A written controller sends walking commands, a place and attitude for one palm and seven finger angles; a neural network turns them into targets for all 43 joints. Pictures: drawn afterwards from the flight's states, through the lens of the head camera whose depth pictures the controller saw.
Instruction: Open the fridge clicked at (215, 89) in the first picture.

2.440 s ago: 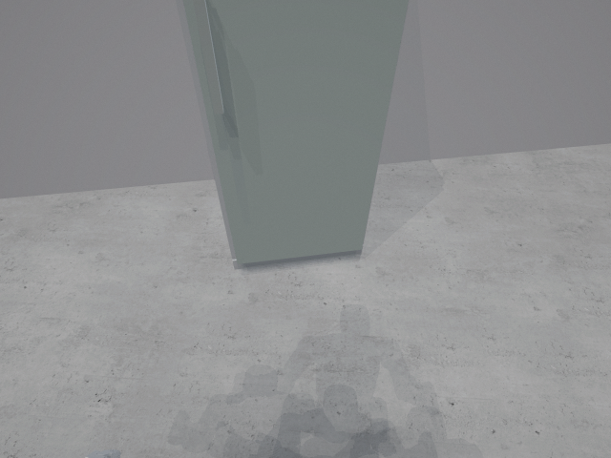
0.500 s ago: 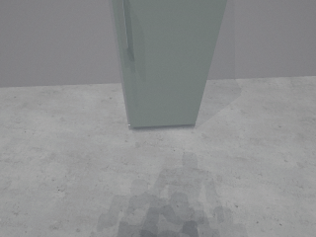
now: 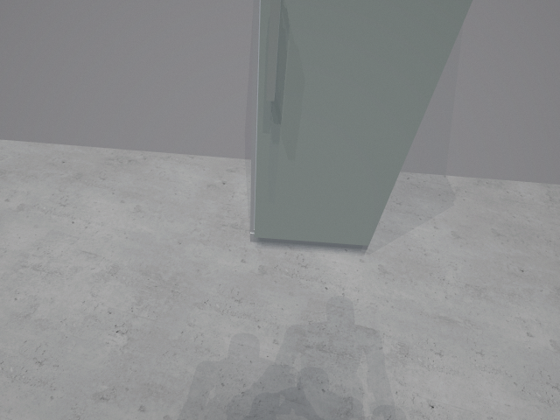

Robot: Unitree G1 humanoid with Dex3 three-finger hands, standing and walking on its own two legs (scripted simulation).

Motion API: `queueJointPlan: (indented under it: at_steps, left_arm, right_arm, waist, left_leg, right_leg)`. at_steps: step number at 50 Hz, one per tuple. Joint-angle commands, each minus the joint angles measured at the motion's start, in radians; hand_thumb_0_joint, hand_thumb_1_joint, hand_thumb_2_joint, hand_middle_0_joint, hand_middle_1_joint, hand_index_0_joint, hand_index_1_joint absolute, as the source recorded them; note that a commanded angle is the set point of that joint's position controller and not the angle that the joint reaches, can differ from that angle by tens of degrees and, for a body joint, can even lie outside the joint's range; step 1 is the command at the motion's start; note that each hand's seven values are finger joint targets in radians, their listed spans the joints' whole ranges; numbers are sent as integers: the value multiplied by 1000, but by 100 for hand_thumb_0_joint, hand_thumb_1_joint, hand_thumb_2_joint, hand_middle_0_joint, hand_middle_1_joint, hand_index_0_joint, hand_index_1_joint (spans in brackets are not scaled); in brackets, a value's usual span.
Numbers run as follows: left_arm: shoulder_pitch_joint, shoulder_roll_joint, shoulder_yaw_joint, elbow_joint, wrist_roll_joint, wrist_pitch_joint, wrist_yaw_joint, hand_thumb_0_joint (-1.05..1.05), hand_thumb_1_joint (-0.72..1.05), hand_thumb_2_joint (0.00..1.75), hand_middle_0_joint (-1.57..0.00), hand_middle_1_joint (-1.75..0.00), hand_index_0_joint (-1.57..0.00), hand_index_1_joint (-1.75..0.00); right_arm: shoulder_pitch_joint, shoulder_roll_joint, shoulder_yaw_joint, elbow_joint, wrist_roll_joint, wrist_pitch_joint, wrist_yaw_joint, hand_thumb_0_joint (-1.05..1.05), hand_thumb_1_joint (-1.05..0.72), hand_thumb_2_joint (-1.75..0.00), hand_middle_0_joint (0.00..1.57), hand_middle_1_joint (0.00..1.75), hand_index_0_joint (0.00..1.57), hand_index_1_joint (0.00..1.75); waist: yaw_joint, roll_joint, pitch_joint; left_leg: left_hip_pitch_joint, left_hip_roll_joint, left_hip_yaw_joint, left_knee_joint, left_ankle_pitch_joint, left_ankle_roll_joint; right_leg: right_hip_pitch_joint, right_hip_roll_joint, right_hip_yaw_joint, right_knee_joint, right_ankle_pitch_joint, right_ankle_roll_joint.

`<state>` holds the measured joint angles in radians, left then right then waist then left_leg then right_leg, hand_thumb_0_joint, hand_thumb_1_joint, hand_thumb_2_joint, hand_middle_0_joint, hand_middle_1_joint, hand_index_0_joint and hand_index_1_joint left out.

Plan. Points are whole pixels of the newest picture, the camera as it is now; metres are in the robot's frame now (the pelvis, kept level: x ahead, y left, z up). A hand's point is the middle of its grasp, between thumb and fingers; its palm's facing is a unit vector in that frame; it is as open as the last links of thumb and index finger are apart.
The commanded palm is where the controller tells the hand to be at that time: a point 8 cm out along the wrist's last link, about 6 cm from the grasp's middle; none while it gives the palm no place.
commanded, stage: take the last steps up to it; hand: left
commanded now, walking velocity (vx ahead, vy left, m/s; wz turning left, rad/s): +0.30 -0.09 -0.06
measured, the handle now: (273, 43) +0.94 +0.08 +0.15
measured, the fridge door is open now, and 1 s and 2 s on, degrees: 0 0 0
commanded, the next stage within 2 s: come to a stop and stand still in 1.06 s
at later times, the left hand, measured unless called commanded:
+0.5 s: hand out of the picture +0.14 +0.11 -0.17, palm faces +0.06 -0.98 -0.19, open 7.3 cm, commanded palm none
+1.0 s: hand (220, 302) +0.37 +0.14 -0.16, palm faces +0.01 -0.98 -0.18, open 7.3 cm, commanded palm none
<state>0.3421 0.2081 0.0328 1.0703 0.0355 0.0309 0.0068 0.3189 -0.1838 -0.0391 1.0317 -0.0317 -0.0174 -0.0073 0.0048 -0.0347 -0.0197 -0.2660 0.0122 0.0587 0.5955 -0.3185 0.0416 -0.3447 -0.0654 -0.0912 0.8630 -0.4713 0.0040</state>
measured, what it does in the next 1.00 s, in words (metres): walks ahead: right foot, then left foot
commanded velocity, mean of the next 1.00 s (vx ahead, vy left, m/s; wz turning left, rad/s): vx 0.28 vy -0.05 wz -0.01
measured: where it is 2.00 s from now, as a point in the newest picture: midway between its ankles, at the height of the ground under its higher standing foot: (299, 383)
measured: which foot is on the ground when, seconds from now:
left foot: down 0.00-0.32, up 0.34-0.64, down 0.66-1.00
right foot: up 0.00-0.30, down 0.32-0.68, up 0.70-1.00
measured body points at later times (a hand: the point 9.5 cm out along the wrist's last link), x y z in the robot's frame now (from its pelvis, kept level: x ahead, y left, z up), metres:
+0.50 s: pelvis +0.14 -0.06 +0.01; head +0.14 -0.06 +0.46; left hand +0.14 +0.17 -0.15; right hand +0.13 -0.29 -0.15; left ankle +0.13 +0.06 -0.67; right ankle +0.13 -0.17 -0.73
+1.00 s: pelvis +0.33 -0.05 +0.01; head +0.35 -0.04 +0.46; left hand +0.37 +0.19 -0.14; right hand +0.29 -0.28 -0.14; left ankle +0.28 +0.06 -0.73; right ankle +0.40 -0.19 -0.69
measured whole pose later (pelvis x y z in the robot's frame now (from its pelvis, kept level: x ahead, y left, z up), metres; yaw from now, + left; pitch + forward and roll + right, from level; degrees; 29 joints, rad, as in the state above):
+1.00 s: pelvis +0.33 -0.05 +0.01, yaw -1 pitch +0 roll +1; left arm 0.23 0.18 0.07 1.05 0.04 -0.01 -0.02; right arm 0.35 -0.14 -0.06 1.10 -0.03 -0.06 -0.02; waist -0.01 -0.03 0.03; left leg -0.09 0.04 0.18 0.36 -0.26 0.01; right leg -0.50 -0.12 -0.08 0.77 -0.23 0.02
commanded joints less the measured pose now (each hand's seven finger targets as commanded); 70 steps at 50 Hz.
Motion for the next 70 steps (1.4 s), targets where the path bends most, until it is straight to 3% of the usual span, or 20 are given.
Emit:
queueJointPlan:
  at_steps: [1, 10, 14, 15, 16, 17, 24, 29, 32, 34, 38, 41, 50, 53, 54, 55, 56, 58, 62, 70]
  left_arm:
    - [-77, 48, 18, -93, 0, -49, -23, 0, 90, 90, -20, -30, -20, -30]
    - [-155, -5, 26, -111, -9, -42, -34, 0, 90, 90, -20, -30, -20, -30]
    - [-9, 17, 46, -51, -6, -60, -29, 0, 90, 90, -20, -30, -20, -30]
    - [101, 64, 56, -16, -2, -72, -22, 0, 90, 90, -20, -30, -20, -30]
    - [225, 173, 78, 19, 0, -86, -8, 0, 90, 90, -20, -30, -20, -30]
    - [287, 191, 74, 29, -17, -82, -2, 0, 90, 90, -20, -30, -20, -30]
    - [34, 51, 33, -13, 1, -98, 16, 0, 90, 90, -20, -30, -20, -30]
    - [55, 77, 38, 10, -2, -99, 9, 0, 90, 90, -20, -30, -20, -30]
    - [55, 57, 35, 15, -12, -88, 2, 0, 90, 90, -20, -30, -20, -30]
    - [55, -20, 24, -39, -18, -85, -12, 0, 90, 90, -20, -30, -20, -30]
    - [3, -3, 34, -21, 0, -73, -27, 0, 90, 90, -20, -30, -20, -30]
    - [41, -37, 32, -14, 1, -51, -27, 0, 90, 90, -20, -30, -20, -30]
    - [-142, -18, 35, -81, -6, -56, -35, 0, 90, 90, -20, -30, -20, -30]
    - [-18, 24, 46, -39, -3, -70, -29, 0, 90, 90, -20, -30, -20, -30]
    - [94, 86, 59, -2, 0, -83, -22, 0, 90, 90, -20, -30, -20, -30]
    - [194, 197, 81, 22, 0, -93, -10, 0, 90, 90, -20, -30, -20, -30]
    - [216, 213, 74, 19, -17, -87, -3, 0, 90, 90, -20, -30, -20, -30]
    - [57, 129, 59, -13, -18, -84, 11, 0, 90, 90, -20, -30, -20, -30]
    - [-113, 50, 21, -60, -7, -80, 30, 0, 90, 90, -20, -30, -20, -30]
    - [-98, 123, 61, -85, -12, -23, 44, 0, 90, 90, -20, -30, -20, -30]
  right_arm:
    - [85, -148, -22, -8, 4, -36, -21, 0, -90, -90, 20, 30, 20, 30]
    - [137, -124, -38, 51, -1, -40, -24, 0, -90, -90, 20, 30, 20, 30]
    - [104, -102, -37, 61, -1, -34, -22, 0, -90, -90, 20, 30, 20, 30]
    - [104, -75, -30, 56, 7, -37, -17, 0, -90, -90, 20, 30, 20, 30]
    - [95, 1, -12, 25, 16, -43, -7, 0, -90, -90, 20, 30, 20, 30]
    - [0, -35, -14, -25, 11, -41, -3, 0, -90, -90, 20, 30, 20, 30]
    - [-16, 24, -25, -13, 6, -10, 20, 0, -90, -90, 20, 30, 20, 30]
    - [-64, 12, -24, -43, 10, -27, 30, 0, -90, -90, 20, 30, 20, 30]
    - [74, -46, -31, 5, 7, -43, 14, 0, -90, -90, 20, 30, 20, 30]
    - [270, -229, -72, 40, -5, -46, -6, 0, -90, -90, 20, 30, 20, 30]
    - [41, -80, -30, -4, 9, -56, -20, 0, -90, -90, 20, 30, 20, 30]
    - [31, -56, -34, 2, 9, -68, -21, 0, -90, -90, 20, 30, 20, 30]
    - [74, -105, -43, 44, -1, -49, -15, 0, -90, -90, 20, 30, 20, 30]
    - [64, -93, -39, 55, 4, -38, -13, 0, -90, -90, 20, 30, 20, 30]
    - [68, -69, -32, 53, 12, -41, -8, 0, -90, -90, 20, 30, 20, 30]
    - [109, 3, -14, 30, 21, -47, -1, 0, -90, -90, 20, 30, 20, 30]
    - [68, -41, -19, 9, 21, -37, -7, 0, -90, -90, 20, 30, 20, 30]
    - [-7, -40, -29, 3, 15, -29, -5, 0, -90, -90, 20, 30, 20, 30]
    - [84, 39, 8, 60, 21, 10, -17, 0, -90, -90, 20, 30, 20, 30]
    - [-36, -35, -29, -22, 19, 48, -17, 0, -90, -90, 20, 30, 20, 30]
  waist:
    - [-25, 122, 166]
    - [-47, 158, 153]
    - [28, 82, 104]
    - [75, -10, 45]
    - [115, -293, -4]
    - [139, -203, -2]
    - [-17, -72, 131]
    - [-17, -68, 132]
    - [-85, 48, 86]
    - [-136, 399, 11]
    - [-31, 123, 125]
    - [-2, 127, 83]
    - [-30, 150, 113]
    - [39, 84, 55]
    - [91, -25, -6]
    - [101, -291, -100]
    - [116, -215, -104]
    - [65, -141, 18]
    - [-40, -57, 26]
    - [-12, -129, 17]
  left_leg:
    - [60, 303, -394, -471, -213, 142]
    - [75, 273, -188, -425, -23, 118]
    - [-42, 213, -123, -220, -22, 55]
    - [-147, 146, -46, -13, -14, 20]
    - [-358, 17, 81, 309, -177, -26]
    - [-434, 27, 7, 488, -287, -16]
    - [-247, 127, 19, 352, -23, -50]
    - [-97, 88, 67, 100, 57, -44]
    - [199, 61, 85, -79, 83, -39]
    - [369, 440, -488, -378, -122, 119]
    - [95, 358, -291, -443, -116, 111]
    - [84, 294, -106, -428, 89, 107]
    - [121, 276, -28, -355, 216, 113]
    - [51, 215, 16, -149, 223, 58]
    - [-62, 153, 84, 65, 183, 17]
    - [-276, 26, 136, 364, -167, -25]
    - [-321, 25, 27, 554, -315, -16]
    - [-368, 99, -44, 659, -161, -15]
    - [-111, 90, -20, 311, -83, -72]
    - [-45, 38, 7, 25, 74, -78]
  right_leg:
    - [-298, -45, 83, 204, 97, -3]
    - [-122, -23, 3, -157, 170, 22]
    - [202, 29, -31, -366, 244, 4]
    - [378, -50, 82, -435, 157, -34]
    - [524, -293, 441, -573, 46, -137]
    - [488, -363, 562, -660, 31, -192]
    - [64, -220, 170, -684, 199, -163]
    - [58, -196, 142, -639, 178, -148]
    - [-20, -107, 67, -403, 232, -100]
    - [-287, 75, -54, 162, -102, -16]
    - [-295, -63, 85, 334, 142, -22]
    - [-229, -71, 55, 219, 207, 4]
    - [-94, -24, -29, -209, 249, 1]
    - [177, 28, -59, -372, 310, -22]
    - [362, -68, 58, -410, 304, -60]
    - [552, -318, 400, -511, 382, -159]
    - [488, -385, 488, -590, 339, -231]
    - [310, -347, 397, -630, 275, -222]
    - [96, -232, 64, -536, 889, -163]
    - [170, -236, 97, -383, 913, -157]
